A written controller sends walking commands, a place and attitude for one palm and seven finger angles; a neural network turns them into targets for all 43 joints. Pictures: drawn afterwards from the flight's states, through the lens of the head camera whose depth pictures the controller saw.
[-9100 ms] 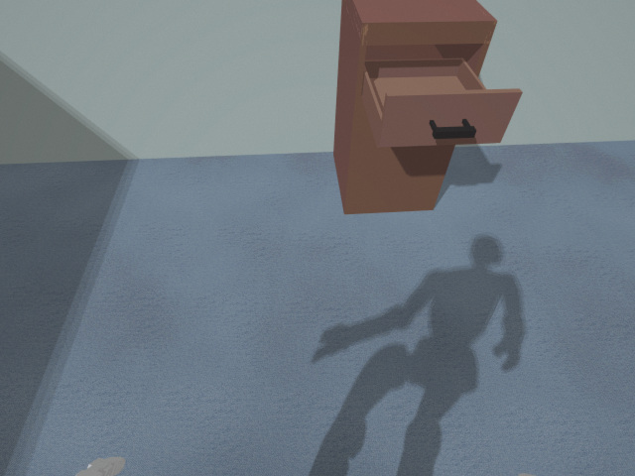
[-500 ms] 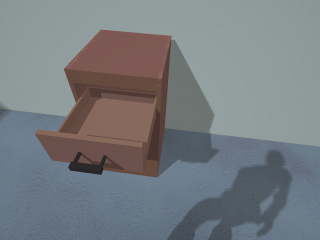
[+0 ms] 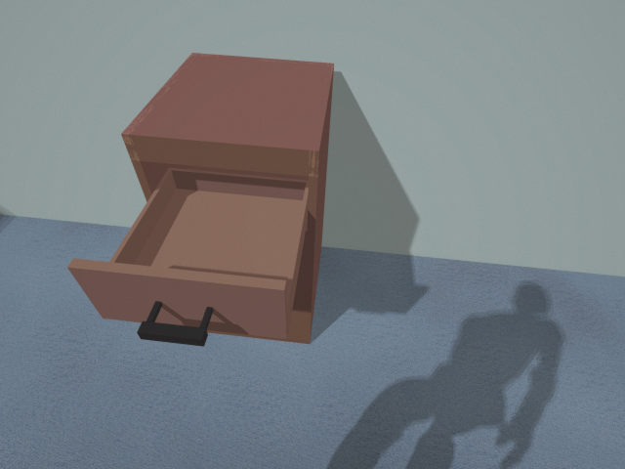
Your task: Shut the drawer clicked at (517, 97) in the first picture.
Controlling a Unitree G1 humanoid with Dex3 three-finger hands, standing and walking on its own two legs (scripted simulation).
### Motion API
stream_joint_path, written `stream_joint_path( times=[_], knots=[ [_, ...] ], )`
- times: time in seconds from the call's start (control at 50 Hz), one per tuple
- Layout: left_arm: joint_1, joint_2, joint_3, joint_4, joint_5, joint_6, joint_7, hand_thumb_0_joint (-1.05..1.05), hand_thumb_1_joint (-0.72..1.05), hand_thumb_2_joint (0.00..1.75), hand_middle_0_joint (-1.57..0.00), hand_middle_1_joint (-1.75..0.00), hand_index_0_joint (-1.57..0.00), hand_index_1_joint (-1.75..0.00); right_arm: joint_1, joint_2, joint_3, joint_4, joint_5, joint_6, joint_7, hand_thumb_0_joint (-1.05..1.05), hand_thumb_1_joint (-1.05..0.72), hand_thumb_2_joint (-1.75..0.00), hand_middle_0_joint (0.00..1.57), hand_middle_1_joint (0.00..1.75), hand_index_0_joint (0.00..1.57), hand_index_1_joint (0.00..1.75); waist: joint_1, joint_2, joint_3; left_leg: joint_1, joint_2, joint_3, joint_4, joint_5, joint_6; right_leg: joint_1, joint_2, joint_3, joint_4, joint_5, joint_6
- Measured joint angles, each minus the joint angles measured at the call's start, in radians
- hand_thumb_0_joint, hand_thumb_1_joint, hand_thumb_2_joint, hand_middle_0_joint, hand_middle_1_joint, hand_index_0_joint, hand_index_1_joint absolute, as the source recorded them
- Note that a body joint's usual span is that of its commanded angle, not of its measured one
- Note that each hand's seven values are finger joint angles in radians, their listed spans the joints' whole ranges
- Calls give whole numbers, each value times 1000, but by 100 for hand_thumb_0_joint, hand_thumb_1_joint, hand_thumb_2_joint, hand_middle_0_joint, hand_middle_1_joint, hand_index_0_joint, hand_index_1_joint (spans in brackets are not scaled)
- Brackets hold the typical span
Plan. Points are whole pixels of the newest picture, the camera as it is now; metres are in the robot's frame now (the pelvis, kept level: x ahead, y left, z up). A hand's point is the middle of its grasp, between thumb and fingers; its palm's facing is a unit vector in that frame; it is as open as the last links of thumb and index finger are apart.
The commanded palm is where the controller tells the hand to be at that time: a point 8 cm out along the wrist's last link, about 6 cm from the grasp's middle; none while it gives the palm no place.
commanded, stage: shuffle to correct the standing spot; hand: left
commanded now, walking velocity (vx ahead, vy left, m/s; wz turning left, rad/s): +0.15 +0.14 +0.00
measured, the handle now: (177, 322) +0.37 +0.26 -0.11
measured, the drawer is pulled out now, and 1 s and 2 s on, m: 0.30 0.30 0.30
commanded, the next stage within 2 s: come to a stop and stand still in 0.16 s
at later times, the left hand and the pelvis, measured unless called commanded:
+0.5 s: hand out of the picture +0.05 +0.22 -0.18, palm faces +0.05 -0.99 -0.16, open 7.3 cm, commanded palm none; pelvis +0.05 +0.06 +0.00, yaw -1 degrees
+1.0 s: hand out of the picture +0.02 +0.19 -0.17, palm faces -0.02 -0.99 -0.14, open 7.3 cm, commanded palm none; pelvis +0.04 +0.04 +0.01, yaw -3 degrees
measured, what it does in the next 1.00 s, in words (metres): steps on the spot: right foot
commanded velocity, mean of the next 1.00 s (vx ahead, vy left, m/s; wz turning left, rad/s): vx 0.01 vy -0.01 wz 0.00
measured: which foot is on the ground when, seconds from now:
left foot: down 0.00-1.00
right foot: down 0.00-0.42, up 0.44-0.76, down 0.78-1.00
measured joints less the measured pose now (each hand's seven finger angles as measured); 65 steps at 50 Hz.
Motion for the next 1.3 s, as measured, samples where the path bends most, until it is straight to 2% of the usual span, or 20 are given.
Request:
stream_joint_path(
  times=[0.08, 0.14, 0.18, 0.22, 0.24, 0.26, 0.3, 0.34, 0.38, 0.4, 0.42, 0.46, 0.5, 0.58, 0.7, 0.76, 0.8, 0.9, 1.3],
  knots=[
    [0, 5, 10, -1, 1, 7, 0, 1, 91, 90, -20, -30, -20, -30, 17, 3, -1, -1, 1, -11, -1, 0, -91, -90, 20, 30, 20, 30, 1, -22, 1, 21, -15, 13, -8, -3, 22, 6, -14, 12, 20, -27, 2],
    [-10, 9, 11, -2, 8, 11, -2, 1, 91, 90, -20, -30, -20, -30, 32, 4, 1, -6, 3, -24, -6, 0, -91, -90, 20, 30, 20, 30, 0, -29, 2, 44, -29, 28, -27, -11, 42, -6, -27, 15, 72, -90, -31],
    [-23, 10, 11, -6, 9, 8, -3, 1, 91, 90, -20, -30, -20, -30, 37, 6, 4, -7, 3, -28, -9, 0, -91, -90, 20, 30, 20, 30, -2, -25, 8, 62, -32, 40, -41, -14, 50, -15, -32, -6, 105, -134, -40],
    [-39, 12, 12, -16, 7, -3, -4, 1, 91, 90, -20, -30, -20, -30, 41, 11, 9, -6, 6, -30, -11, 0, -91, -90, 20, 30, 20, 30, -5, -21, 16, 73, -35, 48, -39, -22, 53, -1, -30, -26, 65, -104, -45],
    [-49, 11, 13, -21, 6, -10, -3, 1, 91, 90, -20, -30, -20, -30, 43, 13, 11, -6, 8, -30, -12, 0, -90, -90, 20, 30, 20, 30, -8, -16, 21, 72, -37, 47, -25, -32, 52, 8, -30, -25, 47, -44, -37],
    [-59, 9, 13, -26, 4, -18, -2, 1, 91, 90, -20, -30, -20, -30, 45, 13, 12, -4, 10, -29, -11, 0, -90, -90, 20, 30, 20, 30, -10, -4, 24, 66, -33, 41, -3, -46, 51, 13, -29, -31, 48, -29, -17],
    [-71, 12, 16, -35, 4, -30, 5, 1, 92, 90, -20, -30, -20, -30, 42, 17, 9, 3, 9, -17, -7, 0, -90, -90, 20, 30, 20, 30, -10, 6, 20, 28, -24, 33, 77, -107, 16, 19, -33, -45, 54, -49, 15],
    [-78, 21, 23, -45, 5, -34, 12, 1, 92, 90, -20, -30, -20, -30, 22, 23, 4, 4, 9, -2, -3, 0, -90, -90, 20, 30, 20, 30, -5, -2, 23, -21, -14, 23, 147, -162, -8, 31, -43, -52, 46, -61, 25],
    [-79, 33, 27, -52, 4, -22, 16, 1, 92, 90, -20, -30, -20, -30, 0, 27, 0, -7, 11, -5, -1, 0, -90, -90, 20, 30, 20, 30, -3, -16, 30, -19, 2, 16, 55, -75, -21, 36, -55, -49, 53, -66, 34],
    [-81, 36, 27, -51, 0, -11, 15, 1, 92, 90, -20, -30, -20, -30, -8, 26, -2, -13, 10, -13, -3, 0, -90, -90, 20, 30, 20, 30, -4, -19, 32, -15, 5, 27, 35, 9, -14, 33, -60, -46, 69, -76, 35],
    [-82, 38, 27, -47, -2, 3, 15, 1, 92, 90, -20, -30, -20, -30, -17, 26, -4, -17, 8, -17, -5, 0, -90, -90, 20, 30, 20, 30, -2, -25, 31, -13, -1, 37, 40, 24, 7, 30, -62, -34, 84, -97, 28],
    [-82, 40, 24, -37, -1, 24, 16, 1, 92, 90, -20, -30, -20, -30, -35, 24, -6, -16, 0, -17, -16, 1, -91, -90, 20, 30, 20, 30, 1, -33, 23, 3, -13, 57, 21, 7, 43, 15, -59, -6, 125, -158, 9],
    [-87, 39, 18, -28, 0, 30, 15, 1, 92, 90, -20, -30, -20, -30, -50, 18, -7, -10, 1, -19, -24, 1, -93, -90, 20, 30, 20, 30, 1, -38, 21, 25, -26, 69, -24, 11, 60, 1, -53, 7, 154, -171, 2],
    [-102, 32, 6, -18, -5, 26, 13, 1, 92, 90, -20, -30, -20, -30, -76, 11, -6, 0, 7, -30, -34, 2, -93, -90, 20, 30, 20, 30, -4, -40, 34, 58, -41, 81, -100, 52, 69, 7, -37, 7, 120, -153, 8],
    [-122, 29, 4, 0, -2, 44, 11, 1, 93, 90, -20, -30, -20, -30, -101, 12, -12, 16, 7, -22, -42, 1, -93, -90, 20, 30, 20, 30, -12, -39, 45, 61, -49, 101, -115, 64, 73, 19, -20, 14, 98, -149, 6],
    [-126, 27, 5, 4, 1, 49, 7, 1, 93, 90, -20, -30, -20, -30, -103, 12, -15, 26, 4, -15, -40, 1, -93, -90, 20, 30, 20, 30, -15, -33, 43, 48, -46, 109, -104, 64, 70, 27, -18, 18, 87, -147, -1],
    [-125, 23, 4, 8, 3, 45, 7, 1, 92, 90, -20, -30, -20, -30, -100, 12, -15, 35, 4, -11, -35, 1, -92, -90, 20, 30, 20, 30, -16, -24, 42, 38, -38, 110, -89, 60, 65, 44, -15, 15, 39, -79, 0],
    [-99, 5, -12, 21, -1, 18, 7, 1, 92, 90, -19, -30, -20, -30, -70, 15, -11, 59, 10, -1, -20, 0, -91, -90, 20, 30, 20, 30, -22, 12, 26, 47, -8, 85, -107, 74, 40, 86, 17, -12, -45, -25, -7],
    [-19, -49, -38, 42, -11, -22, 15, 1, 91, 90, -20, -30, -20, -30, -11, 65, 12, 88, 18, -14, -18, 0, -91, -90, 20, 30, 20, 30, -18, -8, 18, 50, 32, 54, -149, 101, -16, 106, 63, -41, -113, -4, -63]
  ],
)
